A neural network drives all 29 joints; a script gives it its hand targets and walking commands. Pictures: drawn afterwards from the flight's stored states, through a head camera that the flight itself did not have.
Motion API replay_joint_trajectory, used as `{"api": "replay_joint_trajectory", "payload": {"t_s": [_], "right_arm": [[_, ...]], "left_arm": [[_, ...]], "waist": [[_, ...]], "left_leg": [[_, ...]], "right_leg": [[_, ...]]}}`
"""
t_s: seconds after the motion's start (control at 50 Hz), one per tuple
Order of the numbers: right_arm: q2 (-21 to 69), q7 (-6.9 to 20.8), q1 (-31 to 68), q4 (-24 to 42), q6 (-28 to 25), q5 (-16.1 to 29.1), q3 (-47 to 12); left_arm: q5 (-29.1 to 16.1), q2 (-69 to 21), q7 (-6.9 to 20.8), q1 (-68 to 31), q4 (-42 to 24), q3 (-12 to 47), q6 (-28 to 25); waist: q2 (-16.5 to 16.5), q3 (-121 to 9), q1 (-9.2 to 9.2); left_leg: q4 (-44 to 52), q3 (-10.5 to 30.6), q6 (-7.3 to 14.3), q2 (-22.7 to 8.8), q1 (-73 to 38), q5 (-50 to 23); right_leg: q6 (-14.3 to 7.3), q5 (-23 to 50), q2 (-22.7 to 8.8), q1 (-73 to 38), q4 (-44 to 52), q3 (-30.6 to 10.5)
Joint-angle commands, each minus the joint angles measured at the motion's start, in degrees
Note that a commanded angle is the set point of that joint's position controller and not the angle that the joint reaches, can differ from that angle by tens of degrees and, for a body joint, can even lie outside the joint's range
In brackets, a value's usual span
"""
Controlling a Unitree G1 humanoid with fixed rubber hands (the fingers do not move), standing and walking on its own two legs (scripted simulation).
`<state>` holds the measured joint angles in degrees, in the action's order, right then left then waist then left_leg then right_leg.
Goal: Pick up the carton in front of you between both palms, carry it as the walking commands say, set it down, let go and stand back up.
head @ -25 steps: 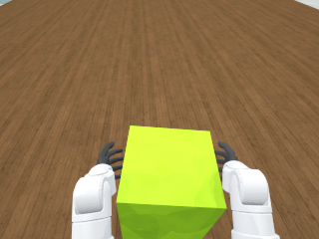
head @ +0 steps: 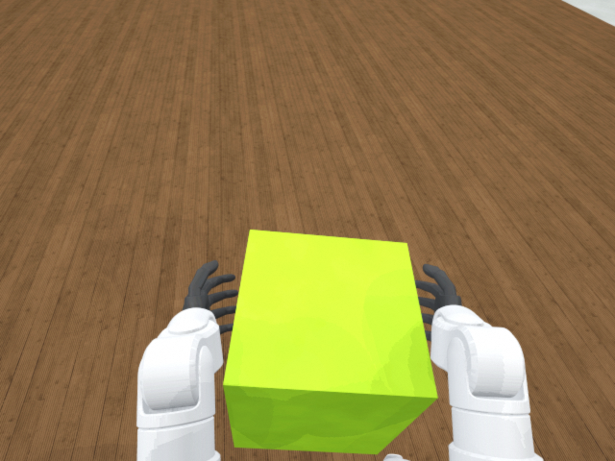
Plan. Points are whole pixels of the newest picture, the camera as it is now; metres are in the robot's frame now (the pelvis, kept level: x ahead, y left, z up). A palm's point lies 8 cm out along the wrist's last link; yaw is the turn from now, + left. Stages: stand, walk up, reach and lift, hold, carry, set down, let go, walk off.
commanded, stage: carry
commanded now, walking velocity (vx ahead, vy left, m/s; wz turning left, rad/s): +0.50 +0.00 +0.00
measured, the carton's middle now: (317, 348) +0.29 +0.00 -0.02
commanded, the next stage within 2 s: none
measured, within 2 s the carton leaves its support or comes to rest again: neither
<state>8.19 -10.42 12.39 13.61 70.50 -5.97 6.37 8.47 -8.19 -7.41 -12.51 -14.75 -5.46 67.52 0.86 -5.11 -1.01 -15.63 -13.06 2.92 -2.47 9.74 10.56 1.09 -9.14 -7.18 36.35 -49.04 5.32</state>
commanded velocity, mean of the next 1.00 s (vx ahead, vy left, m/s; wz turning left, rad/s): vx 0.50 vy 0.00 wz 0.00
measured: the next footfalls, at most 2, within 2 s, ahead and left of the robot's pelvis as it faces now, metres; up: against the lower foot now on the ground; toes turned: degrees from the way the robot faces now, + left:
right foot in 0.22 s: +0.35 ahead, -0.13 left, +0.00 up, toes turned -10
left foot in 0.72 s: +0.68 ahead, +0.09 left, +0.00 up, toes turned +13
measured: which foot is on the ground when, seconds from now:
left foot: down 0.00-0.24, up 0.26-0.70, down 0.72-1.00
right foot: up 0.00-0.20, down 0.22-0.76, up 0.78-1.00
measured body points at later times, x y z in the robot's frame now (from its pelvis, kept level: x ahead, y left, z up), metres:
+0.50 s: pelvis +0.33 -0.05 +0.00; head +0.35 -0.07 +0.45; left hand +0.61 +0.11 +0.07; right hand +0.63 -0.19 +0.06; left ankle +0.38 +0.11 -0.69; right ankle +0.31 -0.12 -0.75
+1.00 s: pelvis +0.66 +0.02 +0.00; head +0.68 +0.03 +0.45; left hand +0.96 +0.16 +0.06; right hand +0.95 -0.13 +0.07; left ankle +0.64 +0.08 -0.75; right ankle +0.72 -0.15 -0.68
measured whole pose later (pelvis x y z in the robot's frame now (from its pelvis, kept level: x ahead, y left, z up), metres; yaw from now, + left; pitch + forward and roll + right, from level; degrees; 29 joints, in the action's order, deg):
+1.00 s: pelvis +0.66 +0.02 +0.00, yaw +0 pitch +4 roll -2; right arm 8.3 -10.0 12.7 14.5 70.2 -6.4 6.3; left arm 8.5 -8.2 -7.3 -12.5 -15.5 -5.2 67.3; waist 0.6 -2.4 -0.5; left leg -15.9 -12.7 3.4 -2.3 9.5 10.8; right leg 0.8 -10.6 -6.8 35.1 -53.5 5.0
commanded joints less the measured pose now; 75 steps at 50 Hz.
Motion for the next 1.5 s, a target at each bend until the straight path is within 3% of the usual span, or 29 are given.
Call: {"api": "replay_joint_trajectory", "payload": {"t_s": [0.0, 0.14, 0.18, 0.2, 0.22, 0.24, 0.26, 0.32, 0.42, 0.62, 0.68, 0.7, 0.72, 0.74, 0.76, 0.82, 0.86, 0.92, 1.06, 1.12, 1.18, 1.2, 1.22, 1.24, 1.26, 1.3, 1.34, 1.42, 1.48], "right_arm": [[55.11, 21.32, 29.64, 7.13, -1.58, 25.58, -38.9], [51.85, 20.65, 27.95, 4.6, 0.36, 23.33, -38.33], [51.72, 20.56, 29.06, 4.26, 0.76, 23.15, -38.63], [51.33, 20.51, 29.58, 4.06, 0.92, 23.13, -38.76], [51.91, 20.41, 31.17, 4.78, 1.35, 23.49, -39.44], [52.4, 20.52, 32.27, 5.18, 1.51, 23.69, -39.76], [54.25, 20.57, 33.28, 4.5, 0.9, 23.97, -40.33], [57.57, 20.37, 34.25, 5.95, -1.29, 24.65, -41.28], [59.97, 19.03, 29.79, 6.45, -3.09, 23.4, -41.89], [53.4, 19.25, 28.57, 7.82, 0.05, 23.79, -41.09], [52.35, 19.85, 29.1, 6.06, 1.05, 23.88, -39.87], [52.13, 20.02, 28.37, 4.86, 1.17, 23.71, -39.22], [52.01, 20.23, 28.13, 4.65, 1.31, 23.48, -38.86], [51.82, 20.51, 28.91, 2.78, 0.8, 22.95, -38.21], [53.9, 20.64, 28.05, 1.77, 0.5, 23.64, -38.21], [58.36, 20.98, 31.38, 4.71, -0.99, 24.8, -38.8], [59.42, 21.1, 31.54, 5.45, -1.77, 25.21, -39.13], [58.95, 21.48, 28.98, 5.82, -2.28, 25.3, -38.95], [53.89, 21.07, 26.97, 7.91, -1.18, 24.42, -38.43], [52.23, 20.63, 26.06, 6.94, -0.3, 23.36, -38.11], [51.22, 20.52, 26.83, 6.37, 0.48, 22.73, -38.07], [50.86, 20.54, 27.98, 6.07, 0.56, 22.63, -38.22], [51.38, 20.51, 29.79, 6.49, 1.0, 23.19, -39.1], [52.06, 20.49, 29.46, 6.34, 1.45, 23.71, -39.44], [52.97, 20.53, 29.44, 5.87, 1.04, 23.66, -39.78], [55.6, 20.49, 33.62, 8.22, -0.28, 24.51, -40.94], [57.71, 19.94, 34.32, 9.73, -1.05, 25.25, -41.9], [57.9, 18.99, 29.9, 10.49, -1.74, 24.15, -42.17], [56.38, 19.11, 29.0, 10.83, -1.07, 23.72, -41.82]], "left_arm": [[-25.29, -59.09, 15.88, -24.22, -2.49, 40.59, 0.94], [-25.78, -54.95, 17.14, -23.92, -0.63, 39.11, 3.59], [-25.76, -54.6, 17.57, -23.16, 1.08, 38.27, 3.92], [-25.51, -54.5, 17.8, -22.87, 1.95, 37.59, 3.93], [-24.74, -53.67, 18.06, -23.24, 3.34, 36.84, 3.78], [-25.13, -55.31, 18.22, -22.31, 5.03, 37.08, 3.23], [-25.9, -56.79, 18.38, -23.31, 3.3, 37.21, 2.84], [-26.92, -61.78, 18.59, -26.35, 0.49, 38.14, 1.28], [-27.68, -61.15, 19.07, -23.78, -1.61, 38.8, 0.37], [-25.34, -54.07, 18.13, -21.15, -1.58, 37.36, 2.93], [-25.05, -53.3, 17.92, -22.29, -0.62, 37.26, 3.73], [-25.12, -53.11, 17.91, -22.82, -0.71, 37.49, 4.0], [-25.15, -52.68, 17.96, -23.95, -0.52, 37.47, 4.16], [-25.63, -53.79, 17.87, -25.93, -2.35, 38.62, 4.6], [-25.64, -54.15, 18.03, -27.08, -1.46, 38.86, 4.34], [-26.52, -59.6, 17.97, -28.04, -0.73, 40.01, 2.32], [-26.61, -61.58, 17.54, -27.4, -1.38, 40.75, 1.28], [-25.91, -61.87, 16.67, -24.74, -2.06, 41.41, 0.16], [-25.82, -57.76, 16.06, -23.29, -4.37, 41.11, 1.46], [-26.15, -55.89, 16.61, -23.33, -3.62, 40.25, 2.85], [-25.96, -54.66, 17.25, -22.55, -1.9, 39.46, 3.59], [-25.78, -54.17, 17.55, -23.49, -1.76, 39.0, 3.84], [-25.47, -53.93, 17.82, -24.03, -0.84, 38.47, 3.95], [-25.19, -53.89, 17.93, -21.01, 2.31, 37.27, 3.62], [-25.75, -55.6, 17.94, -21.31, 1.26, 37.32, 3.08], [-26.11, -59.41, 17.95, -23.85, -1.11, 37.54, 2.09], [-26.36, -61.28, 17.84, -25.28, -2.3, 37.43, 1.28], [-26.12, -59.71, 17.95, -22.46, -4.32, 37.87, 0.91], [-25.74, -57.82, 17.98, -22.01, -4.66, 37.93, 1.37]], "waist": [[-8.25, -12.48, 0.01], [-9.93, -6.21, 0.04], [-8.13, -9.62, 1.54], [-4.52, -13.64, 2.43], [8.09, -19.62, 3.02], [19.79, -21.11, 3.19], [14.52, -19.63, 2.58], [2.48, -18.36, 1.94], [6.24, -16.45, 1.92], [7.43, -6.18, 2.22], [7.97, -8.04, 1.38], [5.06, -11.97, 0.41], [-0.29, -16.17, -0.72], [-16.76, -21.72, -0.62], [-17.79, -19.0, -0.35], [-3.37, -17.11, 0.14], [-6.85, -17.87, 0.54], [-8.93, -16.26, 0.32], [-8.65, -8.92, 0.06], [-9.69, -7.02, 0.11], [-8.3, -10.41, 1.74], [-5.37, -12.55, 2.19], [6.85, -20.63, 2.51], [13.62, -26.76, 2.89], [11.03, -26.56, 2.23], [6.08, -23.06, 1.82], [5.76, -21.46, 1.49], [7.63, -23.76, 1.72], [5.75, -22.16, 1.21]], "left_leg": [[6.75, 8.52, 4.14, -12.65, -14.85, -11.37], [2.38, 3.93, 1.73, -12.18, -16.69, -21.61], [-10.63, -0.63, -0.57, -9.33, -12.64, -28.55], [-21.53, -0.9, -2.1, -7.37, -4.42, -21.74], [-39.3, 0.66, -5.02, -2.79, 11.88, -7.4], [-51.73, 4.76, -5.85, 3.79, 25.87, 15.71], [-58.11, 10.94, -4.03, 0.6, 29.56, 16.83], [-52.53, 13.46, -2.01, -5.96, 26.72, 7.89], [-38.85, 8.68, -4.02, -5.41, 26.72, 0.57], [-14.44, 2.06, -2.48, -2.0, 24.88, -9.92], [-9.4, -2.21, -1.34, 1.92, 10.87, -7.79], [-8.47, -3.58, -1.17, 3.56, -1.38, -5.21], [-7.22, 8.17, -0.57, -5.1, -13.37, 2.16], [-1.49, 36.15, 8.21, -21.1, -27.48, 10.83], [4.09, 43.16, 9.7, -22.61, -27.2, 0.38], [0.55, 23.88, 4.93, -18.1, -17.76, -14.9], [2.87, 17.54, 2.58, -15.78, -14.43, -11.09], [4.94, 12.27, 3.17, -14.22, -14.75, -11.07], [4.82, 5.45, 3.6, -11.36, -17.56, -22.83], [0.69, 2.02, 1.35, -10.29, -17.36, -36.13], [-14.74, -2.39, -3.35, -7.11, -11.82, -39.3], [-22.18, -0.76, -5.26, -5.46, -4.67, -27.2], [-35.88, 2.28, -6.4, -2.91, 7.66, 0.71], [-48.04, 6.39, -7.15, 2.73, 16.31, 22.25], [-50.98, 11.35, -6.39, 1.37, 16.64, 22.69], [-43.07, 13.34, -4.42, -2.68, 15.86, 19.98], [-28.7, 10.94, -4.53, -2.48, 9.9, 17.63], [-17.38, 7.38, -4.51, -1.16, 5.32, 11.2], [-6.83, 5.43, -4.85, -2.68, -0.82, -5.22]], "right_leg": [[0.48, 5.05, 0.73, 2.76, 8.89, 2.51], [-2.43, 8.9, 2.97, -6.25, 22.09, 6.26], [-2.73, 4.76, 7.3, -21.57, 25.3, 11.01], [-2.75, 0.64, 4.76, -34.4, 23.92, 7.26], [-8.65, -7.34, -11.53, -49.15, 27.42, -17.14], [-14.01, -4.76, -17.82, -55.4, 35.76, -35.2], [-13.71, 3.69, -17.4, -53.47, 35.33, -30.54], [-8.49, 10.06, -12.87, -42.12, 34.54, -14.85], [-8.73, 4.0, -10.11, -39.81, 39.94, -5.67], [-6.9, 21.55, -7.27, -45.13, 37.85, 2.86], [-4.27, 33.8, -5.92, -42.99, 26.6, 7.0], [-2.76, 32.58, -3.44, -37.91, 16.37, 9.35], [-1.18, 17.87, -2.15, -28.19, 3.77, 8.23], [1.49, -0.33, 5.19, -9.27, -14.35, 5.6], [0.35, -17.19, 7.75, 0.13, -22.31, -1.07], [-2.32, -10.41, 0.05, 0.58, -21.09, -5.61], [-1.96, -5.56, -0.47, -2.25, -15.49, -3.97], [-0.61, -1.85, -0.09, 0.21, -8.13, -1.14], [0.08, 7.14, 2.08, 1.46, 13.08, 4.53], [-0.94, 13.78, 4.8, -5.34, 20.71, 7.48], [-0.88, 21.3, 8.25, -25.89, 30.27, 10.92], [-0.55, 31.17, 2.56, -36.32, 30.35, 5.72], [-6.21, 55.28, -12.63, -53.93, 20.47, -8.47], [-14.71, 58.72, -17.97, -60.4, 23.95, -20.31], [-15.2, 52.05, -17.87, -55.15, 27.52, -18.46], [-11.22, 44.49, -13.92, -46.51, 29.51, -9.91], [-7.65, 34.43, -9.99, -40.12, 32.13, -4.28], [-8.58, 28.94, -9.6, -39.4, 30.64, -1.09], [-6.61, 21.15, -6.8, -33.73, 27.63, 2.4]]}}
